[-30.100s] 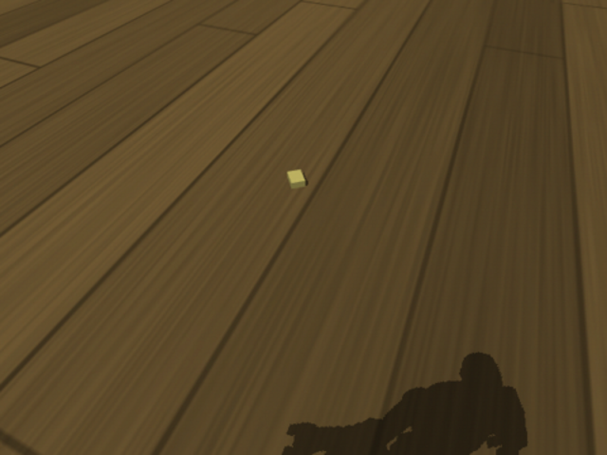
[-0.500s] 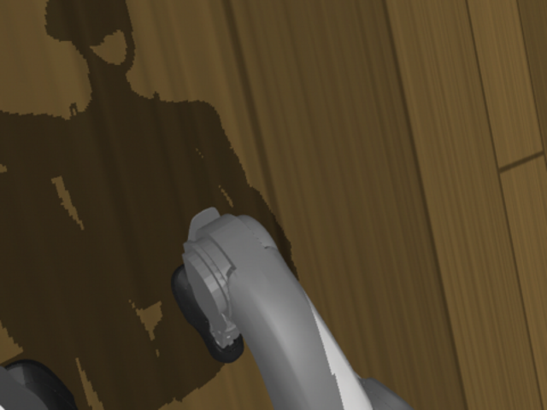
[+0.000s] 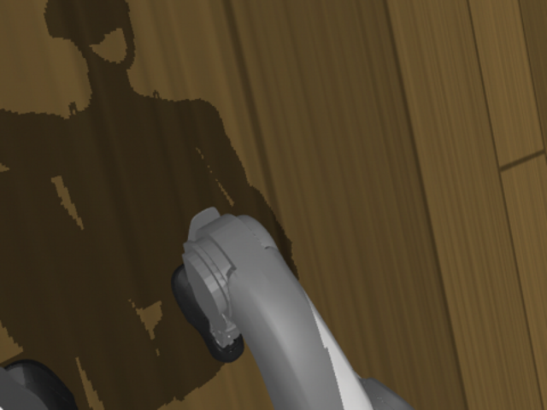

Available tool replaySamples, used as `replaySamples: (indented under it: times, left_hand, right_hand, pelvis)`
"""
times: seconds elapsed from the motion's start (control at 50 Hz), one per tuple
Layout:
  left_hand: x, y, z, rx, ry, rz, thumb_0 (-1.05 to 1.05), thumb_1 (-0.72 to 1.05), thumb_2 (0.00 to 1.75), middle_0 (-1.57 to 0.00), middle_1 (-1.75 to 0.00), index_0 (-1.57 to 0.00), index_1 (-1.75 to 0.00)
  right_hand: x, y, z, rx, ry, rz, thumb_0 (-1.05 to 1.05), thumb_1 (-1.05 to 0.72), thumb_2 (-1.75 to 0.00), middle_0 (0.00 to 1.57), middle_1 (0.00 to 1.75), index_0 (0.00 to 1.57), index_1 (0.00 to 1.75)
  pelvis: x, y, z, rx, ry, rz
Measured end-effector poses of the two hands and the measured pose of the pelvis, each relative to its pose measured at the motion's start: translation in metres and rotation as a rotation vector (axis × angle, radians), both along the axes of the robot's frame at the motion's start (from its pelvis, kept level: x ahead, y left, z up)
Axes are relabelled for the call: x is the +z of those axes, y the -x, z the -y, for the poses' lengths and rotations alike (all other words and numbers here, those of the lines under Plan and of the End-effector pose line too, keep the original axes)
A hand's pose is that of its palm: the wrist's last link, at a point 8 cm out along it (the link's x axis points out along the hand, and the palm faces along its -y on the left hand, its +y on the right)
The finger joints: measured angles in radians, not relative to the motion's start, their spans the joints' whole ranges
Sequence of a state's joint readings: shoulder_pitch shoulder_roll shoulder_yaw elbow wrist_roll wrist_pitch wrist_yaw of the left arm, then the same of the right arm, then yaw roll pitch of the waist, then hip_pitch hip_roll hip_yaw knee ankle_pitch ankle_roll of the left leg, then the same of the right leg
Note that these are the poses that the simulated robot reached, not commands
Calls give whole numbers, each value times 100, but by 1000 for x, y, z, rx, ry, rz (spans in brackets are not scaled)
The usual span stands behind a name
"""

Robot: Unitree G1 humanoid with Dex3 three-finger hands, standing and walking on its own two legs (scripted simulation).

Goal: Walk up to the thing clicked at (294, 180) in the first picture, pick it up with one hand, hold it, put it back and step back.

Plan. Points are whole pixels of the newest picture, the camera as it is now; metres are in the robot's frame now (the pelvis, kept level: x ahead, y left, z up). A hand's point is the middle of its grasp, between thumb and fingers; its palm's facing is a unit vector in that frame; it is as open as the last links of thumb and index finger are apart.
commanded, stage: close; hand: left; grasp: from above
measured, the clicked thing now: out of the picture +0.49 +0.37 -0.31
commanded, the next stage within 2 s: go down in 1.84 s
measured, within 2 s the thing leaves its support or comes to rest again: neither
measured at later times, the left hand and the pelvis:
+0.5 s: hand out of the picture +0.48 +0.36 -0.25, palm faces -0.30 -0.31 -0.90, open 10.1 cm; pelvis +0.00 +0.00 +0.00, yaw +0 degrees
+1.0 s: hand out of the picture +0.48 +0.36 -0.25, palm faces -0.30 -0.31 -0.90, open 10.6 cm; pelvis +0.00 +0.00 +0.00, yaw +0 degrees
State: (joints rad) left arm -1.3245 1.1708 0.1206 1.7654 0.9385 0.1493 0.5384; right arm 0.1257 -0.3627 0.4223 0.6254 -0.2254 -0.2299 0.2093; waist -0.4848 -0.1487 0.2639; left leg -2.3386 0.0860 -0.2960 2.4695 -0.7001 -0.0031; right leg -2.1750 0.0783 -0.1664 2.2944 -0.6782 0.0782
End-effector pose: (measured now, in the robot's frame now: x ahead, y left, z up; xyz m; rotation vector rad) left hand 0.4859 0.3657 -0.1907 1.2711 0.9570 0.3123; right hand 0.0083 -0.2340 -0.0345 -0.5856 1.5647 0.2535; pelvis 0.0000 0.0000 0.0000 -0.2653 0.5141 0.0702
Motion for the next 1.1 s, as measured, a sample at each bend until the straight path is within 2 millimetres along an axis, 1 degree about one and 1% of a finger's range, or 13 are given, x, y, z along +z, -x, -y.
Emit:
replaySamples:
  times: [1.1]
  left_hand:
    - [-2, -1, 0, -7, -1, -1, 0, 2, 54, -51, -61, -53, -60]
  right_hand:
    - [-2, 0, 0, -3, -2, -7, 0, -91, -90, 20, 30, 20, 30]
  pelvis:
    - [-1, -1, 0, 1, -2, -1]
